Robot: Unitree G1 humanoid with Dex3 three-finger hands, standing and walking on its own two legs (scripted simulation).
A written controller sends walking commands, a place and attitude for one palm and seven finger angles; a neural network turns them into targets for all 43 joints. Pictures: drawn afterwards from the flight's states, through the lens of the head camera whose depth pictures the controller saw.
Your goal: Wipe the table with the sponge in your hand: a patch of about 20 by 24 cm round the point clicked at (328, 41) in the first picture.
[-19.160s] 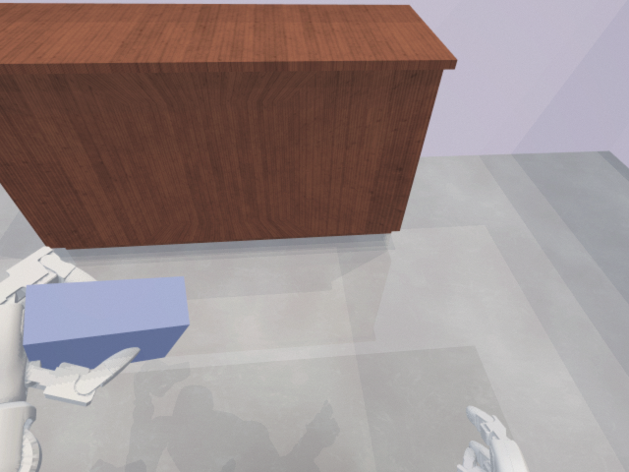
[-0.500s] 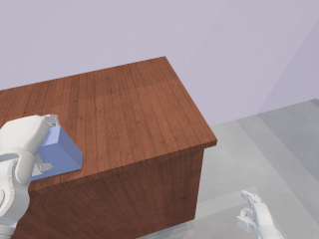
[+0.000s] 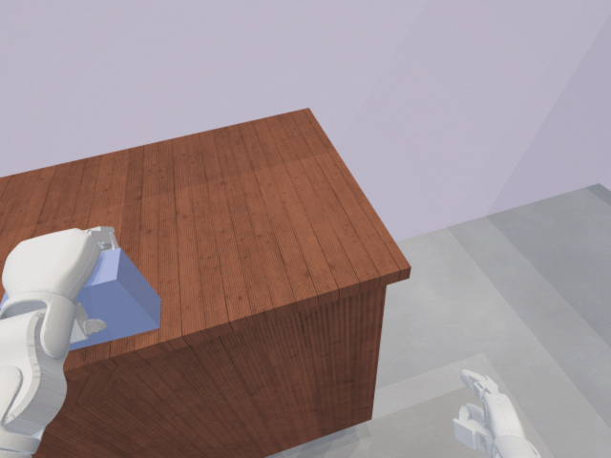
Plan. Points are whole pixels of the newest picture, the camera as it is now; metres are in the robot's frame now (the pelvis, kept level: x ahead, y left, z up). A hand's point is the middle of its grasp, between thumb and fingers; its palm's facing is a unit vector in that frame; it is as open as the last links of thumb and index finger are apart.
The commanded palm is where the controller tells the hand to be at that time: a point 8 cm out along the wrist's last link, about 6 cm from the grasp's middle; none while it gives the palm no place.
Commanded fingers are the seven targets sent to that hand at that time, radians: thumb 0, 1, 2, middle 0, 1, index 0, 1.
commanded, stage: wipe forward along the first lane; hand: left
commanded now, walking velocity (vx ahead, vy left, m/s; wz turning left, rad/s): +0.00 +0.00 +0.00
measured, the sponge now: (99, 310) +0.24 +0.32 +0.09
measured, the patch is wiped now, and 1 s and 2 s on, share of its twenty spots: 0.00 0.35 0.35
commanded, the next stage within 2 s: slide across to the middle lane in 1.56 s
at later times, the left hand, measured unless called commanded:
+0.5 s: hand (85, 269) +0.27 +0.33 +0.13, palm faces -0.03 -0.01 -1.00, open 9.2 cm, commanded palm +0.26 +0.34 +0.17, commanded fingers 0.00 0.10 1.30 -1.20 -1.60 -1.20 -1.60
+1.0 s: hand (81, 243) +0.32 +0.37 +0.13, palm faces -0.11 +0.01 -0.99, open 9.3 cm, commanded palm +0.31 +0.37 +0.16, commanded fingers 0.00 0.10 1.30 -1.20 -1.60 -1.20 -1.60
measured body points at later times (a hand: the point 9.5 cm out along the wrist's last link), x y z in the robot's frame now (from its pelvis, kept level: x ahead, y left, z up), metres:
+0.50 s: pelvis +0.00 -0.02 +0.00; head +0.00 -0.06 +0.45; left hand +0.27 +0.33 +0.19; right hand +0.20 -0.25 -0.11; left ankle +0.00 +0.10 -0.74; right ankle -0.01 -0.10 -0.74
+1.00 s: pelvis -0.01 -0.03 -0.01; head +0.01 -0.06 +0.44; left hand +0.32 +0.36 +0.18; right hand +0.12 -0.29 -0.14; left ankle +0.00 +0.10 -0.74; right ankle -0.01 -0.10 -0.74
